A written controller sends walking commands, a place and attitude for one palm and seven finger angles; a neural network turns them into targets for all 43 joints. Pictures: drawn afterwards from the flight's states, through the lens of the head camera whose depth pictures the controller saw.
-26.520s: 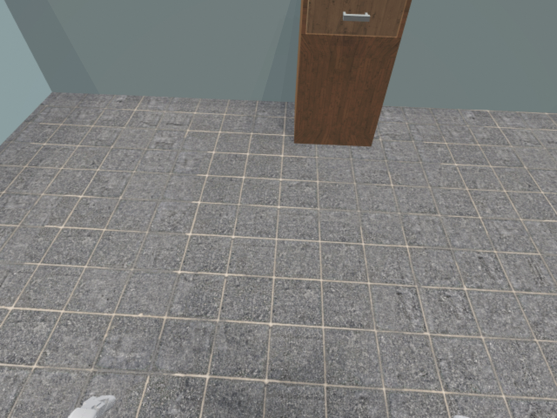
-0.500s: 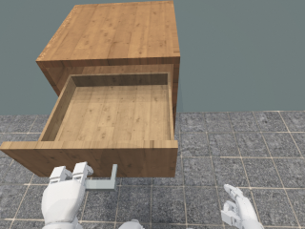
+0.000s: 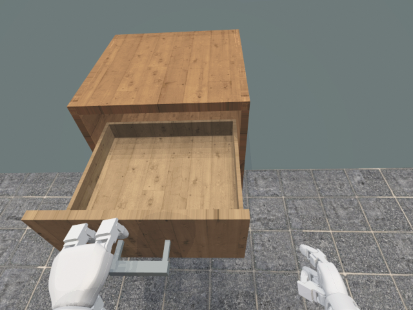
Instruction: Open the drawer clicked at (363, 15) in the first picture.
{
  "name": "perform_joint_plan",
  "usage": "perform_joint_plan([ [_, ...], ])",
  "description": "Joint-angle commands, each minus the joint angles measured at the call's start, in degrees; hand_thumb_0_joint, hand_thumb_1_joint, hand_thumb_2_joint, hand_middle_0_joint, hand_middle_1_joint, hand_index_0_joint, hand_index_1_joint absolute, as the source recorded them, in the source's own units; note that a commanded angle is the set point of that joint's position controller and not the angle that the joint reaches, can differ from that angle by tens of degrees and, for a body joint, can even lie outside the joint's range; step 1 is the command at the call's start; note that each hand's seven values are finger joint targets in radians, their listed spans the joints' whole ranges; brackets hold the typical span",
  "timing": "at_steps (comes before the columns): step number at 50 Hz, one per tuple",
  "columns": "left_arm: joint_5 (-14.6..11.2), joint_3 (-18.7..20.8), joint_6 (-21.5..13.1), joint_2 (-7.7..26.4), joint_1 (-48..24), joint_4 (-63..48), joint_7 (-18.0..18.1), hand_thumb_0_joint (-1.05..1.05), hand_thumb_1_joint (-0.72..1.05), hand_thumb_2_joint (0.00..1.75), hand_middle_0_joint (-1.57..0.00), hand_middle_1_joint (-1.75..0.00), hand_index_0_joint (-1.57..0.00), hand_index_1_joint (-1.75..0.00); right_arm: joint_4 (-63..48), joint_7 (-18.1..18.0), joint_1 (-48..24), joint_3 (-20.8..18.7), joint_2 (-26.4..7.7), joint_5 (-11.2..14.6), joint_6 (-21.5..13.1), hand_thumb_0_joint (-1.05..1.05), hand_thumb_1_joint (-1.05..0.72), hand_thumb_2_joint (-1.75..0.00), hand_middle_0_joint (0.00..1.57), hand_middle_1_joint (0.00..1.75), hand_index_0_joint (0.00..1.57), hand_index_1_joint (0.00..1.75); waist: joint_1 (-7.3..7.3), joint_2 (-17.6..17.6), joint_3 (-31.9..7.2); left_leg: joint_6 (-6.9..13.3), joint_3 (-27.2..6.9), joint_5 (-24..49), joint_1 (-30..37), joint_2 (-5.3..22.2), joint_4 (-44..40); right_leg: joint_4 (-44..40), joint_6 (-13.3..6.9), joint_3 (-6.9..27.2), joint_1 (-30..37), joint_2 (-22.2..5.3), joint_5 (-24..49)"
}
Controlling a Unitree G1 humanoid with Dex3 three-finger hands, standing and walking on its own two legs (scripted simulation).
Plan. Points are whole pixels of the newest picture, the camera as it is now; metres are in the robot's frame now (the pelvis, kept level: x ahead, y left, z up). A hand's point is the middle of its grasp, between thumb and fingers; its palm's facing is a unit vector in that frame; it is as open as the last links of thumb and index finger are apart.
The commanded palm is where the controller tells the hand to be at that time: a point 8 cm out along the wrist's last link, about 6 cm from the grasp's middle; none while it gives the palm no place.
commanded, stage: lift the hand off the handle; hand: left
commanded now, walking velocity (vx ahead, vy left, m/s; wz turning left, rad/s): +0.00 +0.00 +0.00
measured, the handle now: (141, 256) +0.22 +0.17 -0.01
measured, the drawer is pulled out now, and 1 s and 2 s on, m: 0.30 0.30 0.30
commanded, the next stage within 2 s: draw the hand back to the body in 0.72 s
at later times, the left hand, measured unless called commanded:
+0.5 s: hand (85, 258) +0.17 +0.21 +0.11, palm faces +0.12 -0.17 -0.98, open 13.8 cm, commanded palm +0.13 +0.20 +0.17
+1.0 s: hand (81, 251) +0.17 +0.20 +0.13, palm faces +0.13 -0.14 -0.98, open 13.8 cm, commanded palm +0.13 +0.20 +0.19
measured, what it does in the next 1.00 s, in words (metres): stands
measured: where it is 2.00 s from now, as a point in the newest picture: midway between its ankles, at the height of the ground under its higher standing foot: outside the picture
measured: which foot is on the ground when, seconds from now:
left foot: down 0.00-1.00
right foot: down 0.00-1.00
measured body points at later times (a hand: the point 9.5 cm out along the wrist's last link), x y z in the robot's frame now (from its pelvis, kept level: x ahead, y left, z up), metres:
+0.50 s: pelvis +0.00 +0.00 +0.02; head -0.01 -0.04 +0.47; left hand +0.16 +0.21 +0.16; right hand +0.23 -0.19 -0.06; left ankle +0.00 +0.12 -0.70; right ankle -0.02 -0.11 -0.70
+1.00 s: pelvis +0.00 -0.01 +0.03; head -0.02 -0.05 +0.48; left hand +0.16 +0.21 +0.19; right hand +0.23 -0.19 -0.05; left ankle +0.00 +0.12 -0.70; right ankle -0.02 -0.11 -0.70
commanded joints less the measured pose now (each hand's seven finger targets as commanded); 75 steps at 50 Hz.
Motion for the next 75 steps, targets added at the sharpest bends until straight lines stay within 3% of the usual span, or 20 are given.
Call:
perform_joint_plan([
  [1,0.6,5.3,-0.2,6.8,-1.6,-15.3,1.3,0.00,-0.50,0.30,-0.30,-1.20,-0.30,-1.20,-9.9,0.5,-8.5,-1.7,-4.7,0.4,-2.7,0.00,-0.90,-0.90,0.20,0.30,0.20,0.30,-0.13,-1.6,-5.5,1.6,0.0,17.2,9.6,-0.5,-7.4,-9.0,-1.3,-1.0,1.2,0.5,17.1],
  [5,-0.1,6.3,0.9,7.7,-1.3,-16.6,-0.3,0.00,-0.50,0.30,-0.30,-1.20,-0.30,-1.20,-10.4,0.6,-8.5,-1.2,-4.5,0.7,-2.7,0.00,-0.90,-0.90,0.20,0.30,0.20,0.30,0.16,-3.9,-5.3,1.7,0.0,16.9,10.4,-0.4,-8.6,-10.3,-1.0,-0.9,2.8,0.2,17.2],
  [11,-1.2,4.6,1.3,7.2,-1.5,-22.3,-2.8,0.00,-0.50,0.30,-0.30,-1.20,-0.30,-1.20,-10.6,0.9,-8.9,-1.0,-4.4,1.2,-2.6,0.00,-0.90,-0.90,0.20,0.30,0.20,0.30,0.26,-1.2,-5.3,1.6,0.1,19.9,13.1,0.1,-10.0,-11.9,-1.0,-0.7,5.3,-0.1,19.3],
  [16,-1.6,7.1,1.9,9.4,-0.8,-22.4,-4.7,0.00,-0.50,0.30,-0.30,-1.20,-0.30,-1.20,-10.5,0.8,-9.4,-0.5,-4.4,1.6,-2.5,0.00,-0.90,-0.90,0.20,0.30,0.20,0.30,0.79,-3.8,-2.8,1.6,0.6,18.9,13.4,0.1,-11.7,-14.4,-0.6,-0.3,7.2,-0.4,20.2],
  [19,-2.4,8.6,2.6,10.5,1.0,-23.9,-5.7,0.00,-0.50,0.30,-0.30,-1.20,-0.30,-1.20,-11.1,0.9,-10.5,-0.3,-4.8,2.2,-2.4,0.00,-0.90,-0.90,0.20,0.30,0.20,0.30,1.34,-2.2,-3.6,1.4,0.6,20.4,14.4,0.4,-12.7,-15.2,-0.6,0.0,9.6,-0.5,21.7],
  [30,-3.8,9.9,4.0,12.6,-5.5,-26.6,-10.9,0.00,-0.50,0.30,-0.30,-1.20,-0.30,-1.20,-10.4,0.0,-10.7,0.1,-4.8,2.6,-2.0,0.00,-0.90,-0.90,0.20,0.30,0.20,0.30,1.53,-2.7,-1.4,1.9,1.2,18.3,17.7,0.3,-16.9,-20.3,0.1,-1.2,12.2,-1.1,17.0],
  [37,-5.1,6.9,4.2,10.0,-4.5,-25.0,-14.4,0.00,-0.50,0.30,-0.30,-1.20,-0.30,-1.20,-10.0,0.8,-11.6,0.1,-5.2,3.1,-1.4,0.00,-0.90,-0.90,0.20,0.30,0.20,0.30,1.37,-2.8,1.1,1.6,1.7,19.2,17.8,0.2,-19.7,-21.8,0.4,-1.9,14.6,-0.8,18.5],
  [39,-4.8,9.0,4.1,12.4,-6.0,-28.2,-13.7,0.00,-0.50,0.30,-0.30,-1.20,-0.30,-1.20,-10.9,0.7,-13.4,0.3,-5.7,3.3,-1.6,0.00,-0.90,-0.90,0.20,0.30,0.20,0.30,1.55,-0.3,-0.1,1.3,1.5,19.0,18.2,0.8,-19.4,-21.7,0.0,-0.9,15.0,-0.8,18.4],
  [41,-3.6,6.8,2.9,10.8,-8.2,-28.2,-13.3,0.00,-0.50,0.30,-0.30,-1.20,-0.30,-1.20,-10.3,0.8,-12.0,0.3,-5.0,2.8,-1.8,0.00,-0.90,-0.90,0.20,0.30,0.20,0.30,1.37,-1.2,0.0,1.5,1.5,19.7,19.1,0.5,-19.2,-22.3,-0.1,-1.1,13.7,-0.8,17.4],
  [45,-1.9,10.3,1.5,12.9,-8.0,-27.6,-11.2,0.00,-0.50,0.30,-0.30,-1.20,-0.30,-1.20,-10.0,0.4,-11.2,0.3,-4.8,2.1,-2.4,0.00,-0.90,-0.90,0.20,0.30,0.20,0.30,2.43,-1.2,-1.9,1.5,1.4,19.0,19.8,0.2,-18.6,-22.7,-0.5,-0.6,14.0,-0.7,15.8],
  [53,-5.3,13.1,3.1,14.1,-6.4,-24.1,-12.6,0.00,-0.50,0.30,-0.30,-1.20,-0.30,-1.20,-8.6,-0.1,-12.9,-0.3,-5.5,2.9,-2.0,0.00,-0.90,-0.90,0.20,0.30,0.20,0.30,1.69,-4.1,0.2,1.4,1.7,19.9,19.4,-0.6,-19.4,-23.5,0.5,0.3,15.8,-1.4,21.9],
  [58,-6.4,11.7,3.0,13.9,-7.3,-26.4,-14.8,0.00,-0.50,0.30,-0.30,-1.20,-0.30,-1.20,-9.2,-0.6,-12.7,0.0,-6.0,2.9,-1.8,0.00,-0.90,-0.90,0.20,0.30,0.20,0.30,1.17,-3.0,0.8,1.6,1.7,19.4,20.1,-0.4,-20.2,-24.2,0.8,-0.8,15.5,-1.6,20.4],
  [63,-5.6,15.4,0.8,17.0,-6.8,-26.4,-14.3,0.00,-0.50,0.30,-0.30,-1.20,-0.30,-1.20,-9.2,-1.4,-11.9,0.3,-6.4,2.5,-2.0,0.00,-0.90,-0.90,0.20,0.30,0.20,0.30,2.00,-2.9,0.1,1.4,1.4,20.1,20.4,-0.3,-19.9,-24.2,0.5,-0.8,15.6,-1.6,20.7],
  [64,-6.0,17.6,0.9,18.5,-6.3,-27.3,-13.7,0.00,-0.50,0.30,-0.30,-1.20,-0.30,-1.20,-9.4,-1.5,-13.1,0.3,-6.6,2.8,-2.2,0.00,-0.90,-0.90,0.20,0.30,0.20,0.30,2.05,-0.8,-0.2,1.1,1.0,19.3,20.3,0.1,-20.0,-24.2,0.1,-0.2,16.0,-1.3,19.7],
  [65,-5.5,16.1,0.6,16.6,-5.8,-27.1,-13.7,0.00,-0.50,0.30,-0.30,-1.20,-0.30,-1.20,-9.3,-1.3,-11.6,0.4,-6.0,2.4,-2.1,0.00,-0.90,-0.90,0.20,0.30,0.20,0.30,2.41,-1.1,-1.3,1.4,1.3,20.2,20.6,-0.2,-19.9,-23.8,0.1,-1.3,16.1,-1.5,19.6],
  [71,-7.3,17.7,0.6,17.0,-4.0,-26.3,-13.5,0.00,-0.50,0.30,-0.30,-1.20,-0.30,-1.20,-9.0,-1.1,-11.9,-0.3,-6.4,3.0,-1.8,0.00,-0.90,-0.90,0.20,0.30,0.20,0.30,1.84,-0.5,0.7,1.0,0.8,20.5,19.9,0.0,-20.6,-23.8,0.1,-1.6,15.6,-1.2,19.4],
  [72,-51.1,13.7,-4.6,-4.7,-6.2,-27.2,-15.3,0.00,-0.47,0.32,-0.30,-1.18,-0.30,-1.18,-11.9,-2.7,-8.0,0.1,-1.6,3.6,-6.4,0.00,-0.90,-0.90,0.20,0.30,0.20,0.30,-4.41,-9.1,5.1,3.0,-0.8,16.4,25.8,1.1,-21.3,-23.8,0.3,-3.9,17.2,-0.2,18.8],
  [73,-52.8,18.4,-7.3,2.9,-2.2,-24.7,-15.3,0.00,-0.43,0.33,-0.29,-1.15,-0.29,-1.15,-10.4,-3.8,-7.7,0.1,-3.2,3.4,-9.5,0.00,-0.90,-0.90,0.20,0.30,0.20,0.30,-2.74,-11.0,5.1,2.8,-1.0,14.9,25.2,2.2,-21.8,-23.6,0.6,-3.4,17.1,-0.9,16.4],
  [74,-53.1,20.4,-8.3,4.5,-0.4,-24.3,-15.0,0.00,-0.40,0.34,-0.29,-1.13,-0.29,-1.13,-9.6,-4.4,-8.6,0.6,-3.3,3.2,-11.0,0.00,-0.90,-0.90,0.20,0.30,0.20,0.30,-2.17,-8.2,6.1,2.4,-1.2,13.8,24.9,2.1,-22.4,-24.1,0.4,-3.0,16.7,-0.6,14.7],
  [75,-55.9,22.3,-9.9,4.9,-0.1,-27.4,-14.7,0.00,-0.36,0.36,-0.29,-1.11,-0.29,-1.11,-9.3,-5.4,-6.3,0.6,-3.2,2.6,-11.2,0.00,-0.90,-0.90,0.20,0.30,0.20,0.30,-1.71,-6.7,3.4,2.2,-1.0,16.6,25.2,1.4,-23.1,-24.8,0.4,-3.7,19.0,-1.5,16.4],
])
